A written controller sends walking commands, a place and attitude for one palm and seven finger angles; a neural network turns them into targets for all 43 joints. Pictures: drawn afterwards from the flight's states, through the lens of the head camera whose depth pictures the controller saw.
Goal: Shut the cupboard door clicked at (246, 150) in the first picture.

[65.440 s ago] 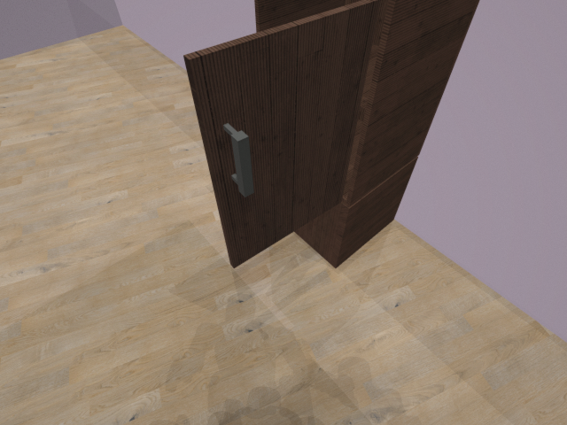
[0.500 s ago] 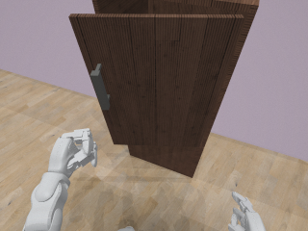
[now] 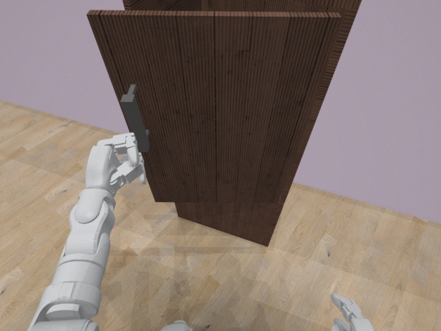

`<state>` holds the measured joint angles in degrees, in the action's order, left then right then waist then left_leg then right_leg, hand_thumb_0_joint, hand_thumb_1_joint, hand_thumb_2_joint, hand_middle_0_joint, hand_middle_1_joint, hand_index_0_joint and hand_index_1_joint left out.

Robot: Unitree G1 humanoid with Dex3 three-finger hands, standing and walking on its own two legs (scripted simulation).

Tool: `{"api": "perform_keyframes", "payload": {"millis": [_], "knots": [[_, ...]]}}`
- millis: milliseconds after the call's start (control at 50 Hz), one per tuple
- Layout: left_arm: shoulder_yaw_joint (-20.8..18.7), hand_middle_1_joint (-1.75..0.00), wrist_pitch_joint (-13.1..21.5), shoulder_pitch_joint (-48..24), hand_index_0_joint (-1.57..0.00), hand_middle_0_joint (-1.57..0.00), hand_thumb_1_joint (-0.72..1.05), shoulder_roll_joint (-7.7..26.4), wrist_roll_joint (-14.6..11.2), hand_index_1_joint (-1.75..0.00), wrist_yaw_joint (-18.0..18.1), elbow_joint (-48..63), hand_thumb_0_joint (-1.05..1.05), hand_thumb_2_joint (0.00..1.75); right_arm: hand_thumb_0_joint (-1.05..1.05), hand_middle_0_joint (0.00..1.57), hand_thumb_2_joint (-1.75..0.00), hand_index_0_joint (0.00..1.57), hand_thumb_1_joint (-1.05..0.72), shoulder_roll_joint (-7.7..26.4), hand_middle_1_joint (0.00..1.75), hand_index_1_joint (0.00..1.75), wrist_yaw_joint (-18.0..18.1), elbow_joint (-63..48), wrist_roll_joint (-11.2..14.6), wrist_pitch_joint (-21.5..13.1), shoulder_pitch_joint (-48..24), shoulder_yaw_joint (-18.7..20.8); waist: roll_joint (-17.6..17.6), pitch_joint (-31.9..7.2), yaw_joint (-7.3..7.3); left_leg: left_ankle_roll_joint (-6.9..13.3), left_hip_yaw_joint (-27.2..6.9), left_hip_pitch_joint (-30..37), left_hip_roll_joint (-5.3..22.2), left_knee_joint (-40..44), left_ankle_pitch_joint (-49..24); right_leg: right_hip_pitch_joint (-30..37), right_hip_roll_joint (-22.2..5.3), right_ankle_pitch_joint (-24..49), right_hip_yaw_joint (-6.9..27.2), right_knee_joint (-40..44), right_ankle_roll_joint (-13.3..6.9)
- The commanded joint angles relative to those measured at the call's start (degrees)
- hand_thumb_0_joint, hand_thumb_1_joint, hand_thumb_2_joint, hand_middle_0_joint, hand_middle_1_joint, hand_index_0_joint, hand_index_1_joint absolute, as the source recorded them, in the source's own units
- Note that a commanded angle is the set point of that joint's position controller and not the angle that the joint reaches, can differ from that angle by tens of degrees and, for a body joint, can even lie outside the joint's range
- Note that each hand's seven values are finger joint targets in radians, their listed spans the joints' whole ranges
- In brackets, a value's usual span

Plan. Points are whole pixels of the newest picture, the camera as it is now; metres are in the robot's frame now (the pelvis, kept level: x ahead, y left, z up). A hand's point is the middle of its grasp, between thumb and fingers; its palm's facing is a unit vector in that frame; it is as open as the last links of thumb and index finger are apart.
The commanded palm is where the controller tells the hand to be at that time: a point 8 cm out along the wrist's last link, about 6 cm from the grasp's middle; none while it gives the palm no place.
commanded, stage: bring the fist close to the handle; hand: left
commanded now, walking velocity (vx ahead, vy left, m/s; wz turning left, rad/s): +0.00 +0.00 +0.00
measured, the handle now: (138, 119) +0.51 +0.20 +0.08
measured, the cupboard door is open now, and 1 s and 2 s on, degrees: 19 18 6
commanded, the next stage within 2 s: push the door shut along its arc in 0.52 s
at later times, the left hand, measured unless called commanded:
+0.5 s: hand (144, 158) +0.40 +0.16 +0.08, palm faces +0.04 -1.00 -0.01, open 3.1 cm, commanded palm +0.38 +0.21 +0.09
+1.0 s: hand (152, 140) +0.45 +0.16 +0.09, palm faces -0.08 -1.00 -0.02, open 3.1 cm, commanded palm +0.43 +0.20 +0.09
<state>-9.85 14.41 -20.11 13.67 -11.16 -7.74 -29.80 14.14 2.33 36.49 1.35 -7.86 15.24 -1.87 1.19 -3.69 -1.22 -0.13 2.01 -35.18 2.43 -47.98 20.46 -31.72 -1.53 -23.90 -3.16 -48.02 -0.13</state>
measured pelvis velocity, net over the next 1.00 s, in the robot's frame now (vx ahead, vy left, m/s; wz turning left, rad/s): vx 0.00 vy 0.00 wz -0.01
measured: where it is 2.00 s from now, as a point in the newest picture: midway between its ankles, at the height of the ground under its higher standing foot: outside the picture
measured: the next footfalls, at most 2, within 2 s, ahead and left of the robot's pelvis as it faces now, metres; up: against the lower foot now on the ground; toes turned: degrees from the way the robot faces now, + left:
none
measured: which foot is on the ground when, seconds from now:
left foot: down 0.00-1.00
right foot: down 0.00-1.00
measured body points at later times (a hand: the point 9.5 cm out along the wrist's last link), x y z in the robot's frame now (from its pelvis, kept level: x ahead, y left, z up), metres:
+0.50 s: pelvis +0.00 +0.00 +0.00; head +0.05 -0.01 +0.45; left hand +0.40 +0.22 +0.09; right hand +0.08 -0.26 -0.12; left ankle +0.04 +0.12 -0.70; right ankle +0.00 -0.12 -0.70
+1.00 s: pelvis +0.00 +0.00 -0.01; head +0.07 +0.00 +0.44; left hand +0.45 +0.21 +0.09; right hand +0.07 -0.26 -0.12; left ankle +0.04 +0.12 -0.70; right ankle +0.00 -0.12 -0.70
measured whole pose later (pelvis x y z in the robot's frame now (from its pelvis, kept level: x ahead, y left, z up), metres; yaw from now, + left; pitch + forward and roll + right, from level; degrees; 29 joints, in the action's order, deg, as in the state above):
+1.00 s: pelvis +0.00 +0.00 -0.01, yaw -1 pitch +12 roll -1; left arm -14.0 19.9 -41.4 19.6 -9.2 -14.1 -58.0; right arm 15.1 1.4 37.2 1.4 -2.7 18.5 -0.9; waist 1.2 -4.9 -4.5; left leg 0.1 2.2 -41.9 3.0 -50.9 21.3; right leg -38.5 -1.0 -24.2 -2.7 -50.4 -0.1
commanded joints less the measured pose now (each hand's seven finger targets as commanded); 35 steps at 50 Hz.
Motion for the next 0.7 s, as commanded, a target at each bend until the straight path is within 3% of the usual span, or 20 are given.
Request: {"api": "perform_keyframes", "payload": {"millis": [0,40,80,100,160,180,240,300,360,380,440,460,540,560,580,620,680], "knots": [[-2.9,-1.5,2.8,-23.0,-1.3,-1.3,0.9,9.1,-0.3,-1.5,-0.7,2.9,0.0,0.9,0.0,0.2,-0.9,0.2,-0.9,8.3,0.3,0.3,0.4,-6.0,0.5,-1.0,0.6,3.3,-2.4,-13.4,-1.68,0.9,-2.5,9.0,-2.1,6.4,-7.2,1.7,2.0,13.1,1.3,7.8,-0.6],[-5.1,-1.5,3.3,-24.3,-1.3,-1.3,0.9,11.2,-0.3,-1.5,-0.6,1.5,0.0,0.9,0.0,0.2,-0.9,0.2,-0.9,8.7,0.3,0.3,0.4,-6.2,0.4,-0.4,1.4,3.6,-2.9,-15.0,-1.07,1.1,-2.4,8.9,-2.3,6.3,-8.2,3.0,2.1,14.1,1.5,7.7,-0.6],[-4.6,-1.5,4.6,-28.3,-1.3,-1.3,0.9,10.8,-0.3,-1.5,-0.6,2.5,0.0,0.9,0.0,0.2,-0.9,0.2,-0.9,8.3,0.3,0.3,0.3,-6.3,0.3,-0.1,1.6,3.6,-0.6,-18.2,-1.08,1.0,-2.1,10.0,-2.4,5.7,-10.0,3.8,1.9,16.3,1.8,6.9,-0.7],[-4.6,-1.5,5.5,-31.8,-1.3,-1.3,0.9,11.0,-0.2,-1.5,-0.3,2.5,0.0,0.9,0.0,0.2,-0.9,0.2,-0.9,8.3,0.3,0.3,0.3,-5.9,0.3,0.0,1.9,3.8,-0.5,-18.8,-1.87,1.1,-2.1,10.4,-2.3,5.3,-10.1,3.1,2.0,16.5,1.9,6.7,-0.6],[-6.0,-1.5,8.0,-29.4,-1.3,-1.3,0.9,12.2,0.3,-1.5,0.2,2.4,0.0,0.9,0.0,0.2,-0.9,0.2,-0.9,8.4,0.3,0.3,-0.2,-6.0,0.1,0.2,2.8,4.1,1.2,-21.4,-0.55,1.0,-2.2,11.5,-2.2,5.1,-11.6,3.9,2.3,17.5,1.8,5.8,-0.9],[-4.7,-1.5,8.4,-28.4,-1.3,-1.3,0.9,10.2,0.1,-1.5,0.1,2.4,0.0,0.9,0.0,0.2,-0.9,0.2,-0.9,8.1,0.3,0.3,-0.5,-6.1,0.1,0.2,2.8,4.2,0.7,-21.5,-0.76,1.1,-1.8,11.7,-2.3,5.1,-11.7,4.0,2.4,18.0,1.7,6.0,-0.8],[-7.5,-1.5,8.2,-25.3,-1.3,-1.3,0.9,13.4,0.4,-1.5,0.0,-2.0,0.0,0.9,0.0,0.2,-0.9,0.2,-0.9,8.7,0.3,0.3,-0.5,-5.7,0.0,1.1,3.8,4.4,-1.8,-19.3,-0.45,1.3,-1.5,8.5,-2.4,5.2,-10.4,4.6,2.5,17.4,2.0,6.4,-0.6],[-6.9,-1.5,7.4,-26.6,-1.3,-1.3,0.9,13.1,0.4,-1.5,-0.6,-3.2,0.0,0.9,0.0,0.2,-0.9,0.2,-0.9,8.7,0.3,0.3,-0.5,-6.3,0.3,2.0,3.6,4.4,-2.9,-16.7,-1.06,1.5,-1.0,6.7,-2.4,6.1,-8.1,4.4,2.3,15.8,2.5,7.6,-0.3],[-7.8,-1.5,7.8,-28.7,-1.3,-1.3,0.9,14.5,0.1,-1.5,-0.9,-1.2,0.0,0.9,0.0,0.2,-0.9,0.2,-0.9,8.6,0.3,0.3,-0.2,-6.6,0.5,2.3,3.3,4.4,0.0,-17.9,-0.91,1.5,-0.9,8.1,-2.5,6.1,-8.2,4.5,2.3,15.6,2.8,7.7,-0.5],[-6.3,-1.5,8.3,-30.6,-1.3,-1.3,0.9,12.8,-0.2,-1.5,-1.0,0.5,0.0,0.9,0.0,0.2,-0.9,0.2,-0.9,8.4,0.3,0.3,-0.2,-6.6,0.4,2.3,3.3,4.3,0.0,-18.8,-1.36,1.6,-1.0,8.8,-2.5,5.9,-8.6,4.6,2.4,16.2,2.7,7.6,-0.4],[-6.0,-1.5,9.6,-32.7,-1.3,-1.3,0.9,12.7,-0.5,-1.5,-1.1,-0.1,0.0,0.9,0.0,0.2,-0.9,0.2,-0.9,8.5,0.3,0.3,0.1,-5.9,0.3,2.0,3.9,4.5,-2.0,-18.8,-2.4,1.8,-1.3,9.2,-2.3,5.3,-8.6,3.7,2.8,16.1,2.6,7.5,-0.3],[-5.9,-1.5,9.9,-32.6,-1.3,-1.3,0.9,12.8,-0.4,-1.5,-1.3,-0.4,0.0,0.9,0.0,0.2,-0.9,0.2,-0.9,8.5,0.3,0.3,0.1,-5.6,0.5,2.0,3.6,4.5,-0.4,-18.9,-2.3,1.7,-1.2,9.4,-2.2,5.2,-8.4,3.2,2.6,16.0,2.8,7.4,-0.3],[-7.3,-1.5,9.5,-29.2,-1.3,-1.3,0.9,14.0,-0.3,-1.5,-2.0,-3.7,0.0,0.9,0.0,0.2,-0.9,0.2,-0.9,8.8,0.3,0.3,0.0,-5.6,0.4,2.3,4.0,4.4,-1.3,-19.0,-1.42,1.7,-1.3,8.2,-2.5,5.2,-7.7,3.8,2.6,15.2,2.8,7.3,-0.4],[-6.7,-1.5,9.0,-29.9,-1.3,-1.3,0.9,13.8,0.0,-1.5,-2.1,-4.5,0.0,0.9,0.0,0.2,-0.9,0.2,-0.9,8.6,0.3,0.3,0.0,-5.7,0.6,2.5,3.5,4.2,-0.7,-17.7,-1.72,1.6,-1.3,7.8,-2.4,5.6,-7.2,3.1,2.4,14.7,2.8,7.4,-0.4],[-4.5,-1.5,8.7,-31.2,-1.3,-1.3,0.9,11.4,0.1,-1.5,-2.3,-4.2,0.0,0.9,0.0,0.2,-0.9,0.2,-0.9,8.4,0.3,0.3,-0.1,-5.8,0.7,2.5,3.4,4.2,0.2,-17.4,-2.17,1.5,-1.4,8.3,-2.4,5.8,-6.9,2.1,2.4,14.3,2.5,7.4,-0.4],[-3.8,-1.5,8.0,-32.0,-1.3,-1.3,0.9,11.0,0.3,-1.5,-2.4,-4.6,0.0,0.9,0.0,0.2,-0.9,0.2,-0.9,8.5,0.3,0.3,-0.2,-6.0,0.7,2.6,3.6,4.3,1.4,-17.2,-2.35,1.4,-1.8,9.1,-2.2,5.8,-6.9,0.9,2.6,13.9,2.0,7.3,-0.6],[-4.5,-1.5,8.0,-38.5,-1.3,-1.3,0.9,13.0,0.4,-1.5,-2.5,-6.8,0.0,0.9,0.0,0.2,-0.9,0.2,-0.9,8.8,0.3,0.3,0.2,-5.2,0.6,2.8,4.2,4.1,-1.0,-17.0,-3.72,1.6,-2.3,8.7,-2.1,5.2,-6.2,-0.1,2.6,13.3,2.2,7.2,-0.4]]}}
